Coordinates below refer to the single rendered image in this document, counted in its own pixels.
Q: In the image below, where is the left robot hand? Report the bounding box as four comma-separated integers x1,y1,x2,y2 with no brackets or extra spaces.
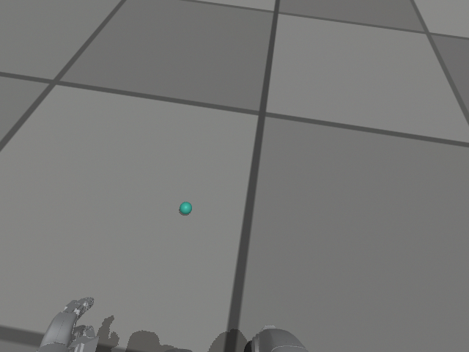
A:
40,297,99,352

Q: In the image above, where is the ball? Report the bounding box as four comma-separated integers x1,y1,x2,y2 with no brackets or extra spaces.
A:
180,202,192,214

